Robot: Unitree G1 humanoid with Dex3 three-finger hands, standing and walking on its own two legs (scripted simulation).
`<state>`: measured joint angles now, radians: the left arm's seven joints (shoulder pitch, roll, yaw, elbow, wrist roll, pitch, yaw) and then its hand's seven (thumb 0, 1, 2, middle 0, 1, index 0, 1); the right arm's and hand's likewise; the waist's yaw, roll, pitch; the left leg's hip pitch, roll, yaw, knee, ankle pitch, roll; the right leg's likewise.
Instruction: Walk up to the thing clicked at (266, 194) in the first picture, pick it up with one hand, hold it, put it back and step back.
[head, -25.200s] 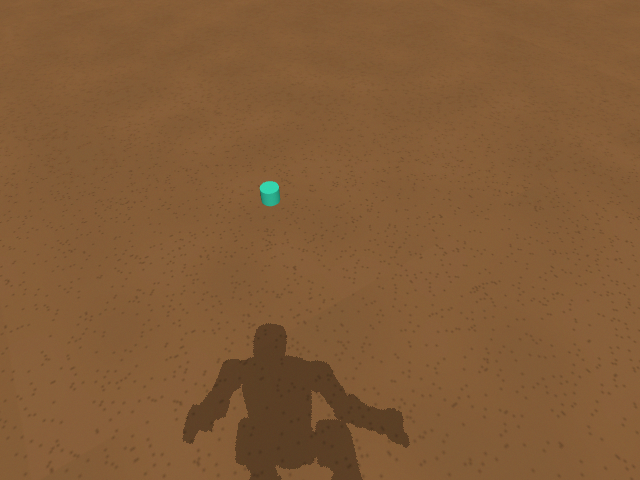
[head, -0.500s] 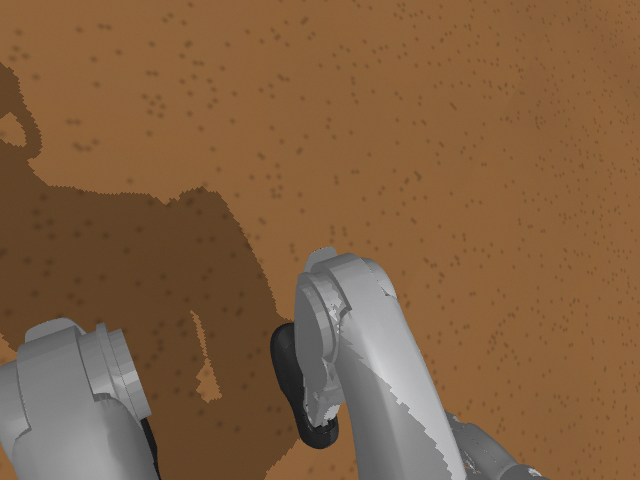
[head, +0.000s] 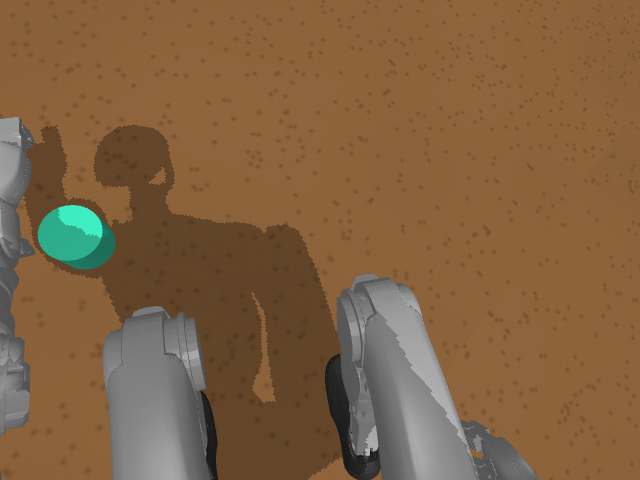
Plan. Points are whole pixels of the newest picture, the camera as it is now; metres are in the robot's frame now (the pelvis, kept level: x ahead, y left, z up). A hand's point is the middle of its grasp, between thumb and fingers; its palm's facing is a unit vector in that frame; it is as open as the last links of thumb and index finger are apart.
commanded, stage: withdraw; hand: left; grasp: from above
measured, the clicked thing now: (79, 238) +0.45 +0.31 -0.30
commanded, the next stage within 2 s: home in 0.44 s
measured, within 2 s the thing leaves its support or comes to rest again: neither
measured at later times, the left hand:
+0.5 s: hand (40, 221) +0.44 +0.31 -0.16, palm faces -0.49 -0.08 -0.87, open 14.0 cm
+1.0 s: hand out of the picture +0.38 +0.30 -0.04, palm faces -0.34 -0.43 -0.84, open 10.0 cm
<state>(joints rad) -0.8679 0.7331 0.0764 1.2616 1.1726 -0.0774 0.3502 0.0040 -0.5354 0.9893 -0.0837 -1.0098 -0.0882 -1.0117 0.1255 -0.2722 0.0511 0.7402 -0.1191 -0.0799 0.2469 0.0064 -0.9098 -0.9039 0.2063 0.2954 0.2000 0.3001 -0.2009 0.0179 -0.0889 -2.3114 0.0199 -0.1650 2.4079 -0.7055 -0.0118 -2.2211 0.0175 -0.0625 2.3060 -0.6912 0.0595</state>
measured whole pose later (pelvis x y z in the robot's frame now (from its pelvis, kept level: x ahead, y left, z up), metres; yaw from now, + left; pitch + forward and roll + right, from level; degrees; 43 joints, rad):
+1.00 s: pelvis +0.00 +0.00 +0.08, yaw +3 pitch +36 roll -7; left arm -0.56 0.56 0.07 0.83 0.75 -0.01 0.10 0.00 0.37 0.83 -0.21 -0.42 -0.21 -0.43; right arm 0.16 -0.25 -0.01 0.67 -0.02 0.00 0.11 0.01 -0.90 -0.90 0.21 0.29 0.20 0.30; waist -0.11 0.06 -0.18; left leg -2.09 0.03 -0.11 2.14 -0.68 0.00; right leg -2.01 0.00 -0.04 2.07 -0.68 0.05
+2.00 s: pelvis +0.07 +0.00 +0.38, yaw +10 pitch +11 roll -3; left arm 0.52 0.22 0.04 -0.15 -0.06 0.47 0.04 0.01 0.90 0.89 -0.20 -0.30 -0.20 -0.30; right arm 0.30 -0.22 0.03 0.51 0.02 -0.20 -0.19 0.02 -0.90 -0.90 0.21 0.29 0.20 0.30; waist -0.05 0.06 -0.18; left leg -0.72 0.04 -0.06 1.02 -0.48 -0.01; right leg -0.66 -0.02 -0.05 0.94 -0.46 0.03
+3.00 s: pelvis +0.07 +0.00 +0.38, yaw +10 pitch +9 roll -3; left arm 0.50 0.22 0.03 -0.12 -0.05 0.47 0.02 0.01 0.90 0.89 -0.20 -0.30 -0.20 -0.30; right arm 0.28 -0.22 0.03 0.55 0.01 -0.24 -0.19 0.02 -0.90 -0.90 0.21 0.30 0.20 0.30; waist -0.03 0.05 -0.16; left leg -0.70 0.04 -0.06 1.01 -0.48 -0.02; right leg -0.64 -0.02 -0.05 0.95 -0.47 0.02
